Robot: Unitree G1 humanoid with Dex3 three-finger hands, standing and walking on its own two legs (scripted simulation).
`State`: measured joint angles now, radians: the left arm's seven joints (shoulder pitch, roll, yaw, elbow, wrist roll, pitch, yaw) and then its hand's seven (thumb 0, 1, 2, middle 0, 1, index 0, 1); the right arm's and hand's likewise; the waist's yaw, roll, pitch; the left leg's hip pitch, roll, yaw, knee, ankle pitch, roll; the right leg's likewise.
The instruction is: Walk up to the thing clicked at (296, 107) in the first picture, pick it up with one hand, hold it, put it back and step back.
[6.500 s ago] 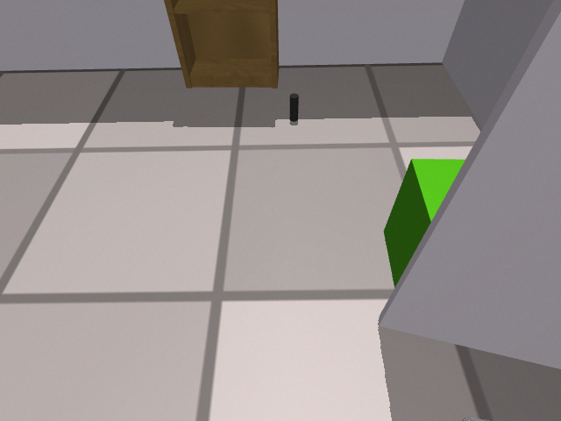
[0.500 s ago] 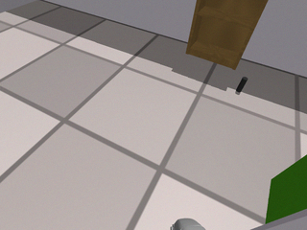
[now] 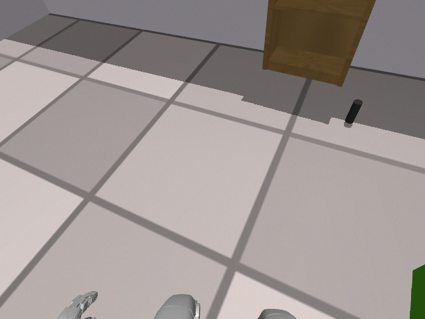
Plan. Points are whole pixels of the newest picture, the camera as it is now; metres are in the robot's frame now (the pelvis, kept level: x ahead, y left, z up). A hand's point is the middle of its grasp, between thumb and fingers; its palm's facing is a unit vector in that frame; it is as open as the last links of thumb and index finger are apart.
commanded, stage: walk up
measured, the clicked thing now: (353, 111) +1.30 -0.83 -0.69
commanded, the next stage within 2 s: stand in 1.64 s
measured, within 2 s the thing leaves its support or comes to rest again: neither
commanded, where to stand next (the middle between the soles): +0.34 +0.02 m, yaw +2 degrees
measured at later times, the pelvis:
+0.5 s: pelvis +0.17 +0.04 +0.00, yaw +1 degrees
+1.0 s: pelvis +0.26 +0.00 -0.01, yaw +2 degrees
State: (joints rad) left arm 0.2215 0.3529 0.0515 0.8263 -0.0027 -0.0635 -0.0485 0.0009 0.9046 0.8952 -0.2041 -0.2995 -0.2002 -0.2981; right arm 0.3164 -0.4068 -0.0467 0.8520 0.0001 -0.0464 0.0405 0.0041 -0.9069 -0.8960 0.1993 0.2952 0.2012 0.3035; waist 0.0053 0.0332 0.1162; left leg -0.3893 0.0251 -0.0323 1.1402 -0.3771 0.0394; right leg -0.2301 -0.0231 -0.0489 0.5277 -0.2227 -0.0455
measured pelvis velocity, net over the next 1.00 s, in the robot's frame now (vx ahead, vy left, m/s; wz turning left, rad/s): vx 0.26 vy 0.00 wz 0.03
